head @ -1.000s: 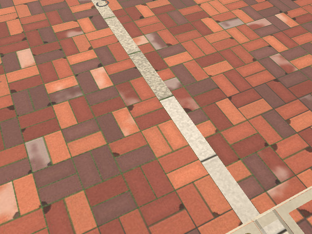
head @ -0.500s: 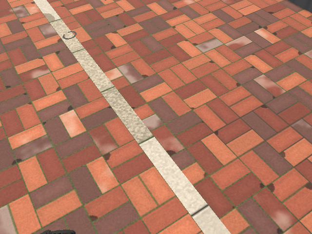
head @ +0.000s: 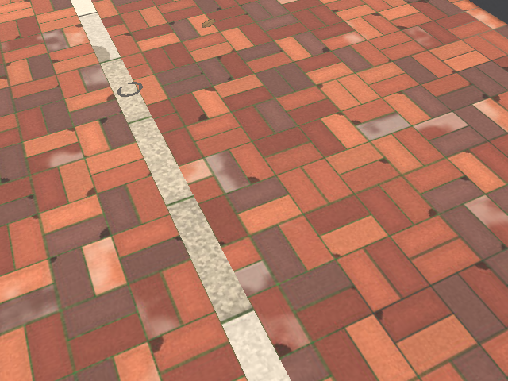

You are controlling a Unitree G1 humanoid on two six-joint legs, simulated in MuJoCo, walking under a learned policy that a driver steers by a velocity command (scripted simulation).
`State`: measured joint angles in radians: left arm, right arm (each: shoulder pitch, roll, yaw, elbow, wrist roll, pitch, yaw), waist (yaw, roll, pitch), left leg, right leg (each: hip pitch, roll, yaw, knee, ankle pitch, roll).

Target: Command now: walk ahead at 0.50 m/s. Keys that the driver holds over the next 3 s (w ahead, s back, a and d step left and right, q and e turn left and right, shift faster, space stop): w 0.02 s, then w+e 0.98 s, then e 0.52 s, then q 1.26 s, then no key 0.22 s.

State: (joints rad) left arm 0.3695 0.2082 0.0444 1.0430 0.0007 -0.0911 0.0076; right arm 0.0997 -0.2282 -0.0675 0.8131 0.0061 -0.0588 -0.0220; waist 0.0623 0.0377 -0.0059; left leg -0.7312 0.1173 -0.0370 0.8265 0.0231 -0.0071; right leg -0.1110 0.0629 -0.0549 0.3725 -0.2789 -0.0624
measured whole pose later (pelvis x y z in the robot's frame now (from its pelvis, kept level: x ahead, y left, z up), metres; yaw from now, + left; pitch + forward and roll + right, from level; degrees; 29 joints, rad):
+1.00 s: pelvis +0.52 -0.11 +0.01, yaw -29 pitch +2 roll +1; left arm 0.33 0.24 0.08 0.82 -0.02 -0.05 0.00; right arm 0.05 -0.29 -0.08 0.79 -0.01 -0.10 -0.01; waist 0.05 0.03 0.03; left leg -0.66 0.11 -0.07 0.84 -0.13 -0.05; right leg -0.18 0.09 0.08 0.34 -0.19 -0.09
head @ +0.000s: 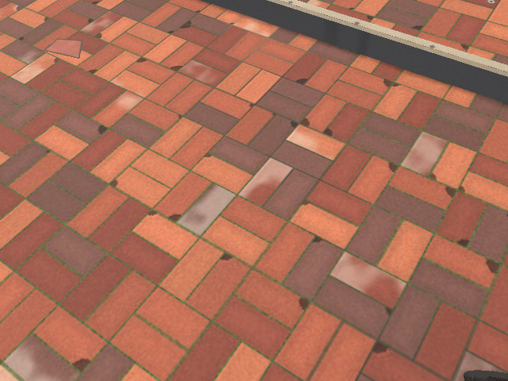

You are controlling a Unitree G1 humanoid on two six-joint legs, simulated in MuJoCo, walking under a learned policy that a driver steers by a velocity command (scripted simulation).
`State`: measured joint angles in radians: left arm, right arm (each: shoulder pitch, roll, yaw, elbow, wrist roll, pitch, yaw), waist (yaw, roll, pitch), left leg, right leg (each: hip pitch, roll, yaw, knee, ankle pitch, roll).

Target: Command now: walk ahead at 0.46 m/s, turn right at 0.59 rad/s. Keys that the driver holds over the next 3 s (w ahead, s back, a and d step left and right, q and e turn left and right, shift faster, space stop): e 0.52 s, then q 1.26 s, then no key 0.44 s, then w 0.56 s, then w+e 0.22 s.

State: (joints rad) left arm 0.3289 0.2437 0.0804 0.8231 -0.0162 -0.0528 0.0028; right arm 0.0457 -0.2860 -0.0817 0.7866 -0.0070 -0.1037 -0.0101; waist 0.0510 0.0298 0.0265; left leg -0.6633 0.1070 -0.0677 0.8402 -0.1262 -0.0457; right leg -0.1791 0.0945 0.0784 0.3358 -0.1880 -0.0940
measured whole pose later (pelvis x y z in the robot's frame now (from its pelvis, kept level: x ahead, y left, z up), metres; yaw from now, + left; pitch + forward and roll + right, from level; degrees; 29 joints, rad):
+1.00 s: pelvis +0.20 +0.01 -0.01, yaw -13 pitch +1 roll -1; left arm 0.09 0.26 0.06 0.72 0.01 0.03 0.04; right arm 0.18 -0.31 -0.07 0.82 0.02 0.06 0.01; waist -0.02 0.00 0.04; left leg -0.36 0.04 0.07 0.79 -0.43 -0.06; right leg -0.26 -0.06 -0.15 0.52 -0.28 -0.01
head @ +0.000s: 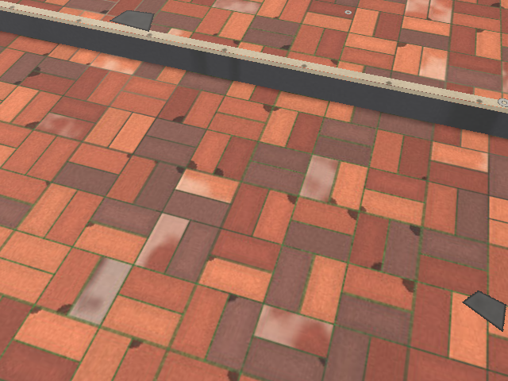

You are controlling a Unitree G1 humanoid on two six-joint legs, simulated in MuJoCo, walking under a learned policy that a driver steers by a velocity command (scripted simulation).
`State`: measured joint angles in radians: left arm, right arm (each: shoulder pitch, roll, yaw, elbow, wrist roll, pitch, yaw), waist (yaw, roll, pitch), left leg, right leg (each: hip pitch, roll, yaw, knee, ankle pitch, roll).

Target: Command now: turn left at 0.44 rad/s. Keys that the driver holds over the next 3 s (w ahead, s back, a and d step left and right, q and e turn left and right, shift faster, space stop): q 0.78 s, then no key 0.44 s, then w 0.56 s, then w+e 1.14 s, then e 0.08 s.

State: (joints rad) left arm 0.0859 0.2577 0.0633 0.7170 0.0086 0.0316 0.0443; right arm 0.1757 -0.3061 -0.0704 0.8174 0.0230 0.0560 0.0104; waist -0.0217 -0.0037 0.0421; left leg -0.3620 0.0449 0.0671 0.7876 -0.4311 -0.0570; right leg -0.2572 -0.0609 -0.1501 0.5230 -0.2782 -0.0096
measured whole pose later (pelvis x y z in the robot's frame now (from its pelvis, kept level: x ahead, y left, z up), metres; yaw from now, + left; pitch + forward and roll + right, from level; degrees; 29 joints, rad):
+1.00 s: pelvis +0.00 +0.03 +0.00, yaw +33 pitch +1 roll +0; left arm 0.16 0.31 0.06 0.75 0.00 0.01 0.01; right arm 0.16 -0.30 -0.06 0.62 0.01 0.06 0.00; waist 0.02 -0.02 0.06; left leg -0.26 -0.01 0.00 0.53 -0.27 0.01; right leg -0.27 -0.09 -0.06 0.58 -0.35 0.05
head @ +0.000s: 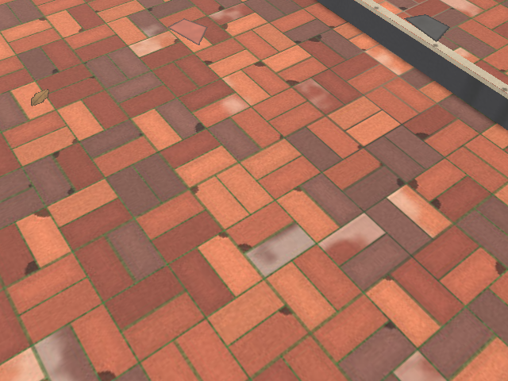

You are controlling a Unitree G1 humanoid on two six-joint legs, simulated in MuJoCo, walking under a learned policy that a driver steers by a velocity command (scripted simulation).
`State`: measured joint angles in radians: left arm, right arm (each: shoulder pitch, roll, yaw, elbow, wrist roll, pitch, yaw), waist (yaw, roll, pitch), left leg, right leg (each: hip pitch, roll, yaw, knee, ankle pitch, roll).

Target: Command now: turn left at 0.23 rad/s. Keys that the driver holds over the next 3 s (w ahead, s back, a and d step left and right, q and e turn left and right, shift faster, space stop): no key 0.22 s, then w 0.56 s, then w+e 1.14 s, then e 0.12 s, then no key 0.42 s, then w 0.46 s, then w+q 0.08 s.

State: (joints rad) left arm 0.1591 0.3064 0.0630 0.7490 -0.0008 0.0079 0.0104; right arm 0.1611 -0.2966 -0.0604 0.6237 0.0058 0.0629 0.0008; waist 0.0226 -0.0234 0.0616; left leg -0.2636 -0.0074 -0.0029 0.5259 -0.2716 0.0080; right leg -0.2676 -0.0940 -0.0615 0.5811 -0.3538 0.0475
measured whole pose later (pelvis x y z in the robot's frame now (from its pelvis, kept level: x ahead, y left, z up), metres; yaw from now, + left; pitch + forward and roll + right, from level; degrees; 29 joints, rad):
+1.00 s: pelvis +0.25 +0.09 +0.01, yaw -3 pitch +0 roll +1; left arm 0.21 0.31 0.06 0.78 -0.03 -0.05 0.00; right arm 0.34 -0.25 -0.05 0.81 -0.01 -0.10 0.02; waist -0.04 -0.05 0.02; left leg -0.07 -0.06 0.12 0.26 -0.20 0.07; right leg -0.67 -0.09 0.10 1.04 -0.12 -0.01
